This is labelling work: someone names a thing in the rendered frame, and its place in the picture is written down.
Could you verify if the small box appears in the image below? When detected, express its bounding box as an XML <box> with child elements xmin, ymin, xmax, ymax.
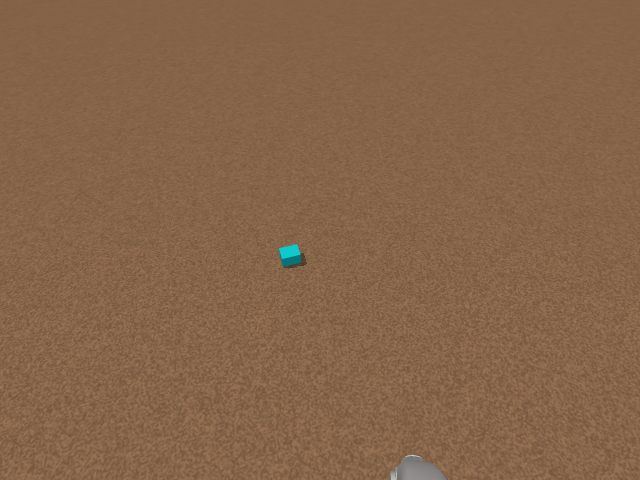
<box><xmin>279</xmin><ymin>244</ymin><xmax>301</xmax><ymax>267</ymax></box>

